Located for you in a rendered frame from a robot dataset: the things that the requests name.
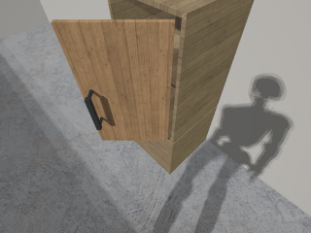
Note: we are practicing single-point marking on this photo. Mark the cupboard door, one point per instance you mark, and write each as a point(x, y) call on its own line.
point(128, 65)

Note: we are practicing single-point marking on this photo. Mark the handle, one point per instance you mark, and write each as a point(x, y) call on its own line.
point(96, 120)

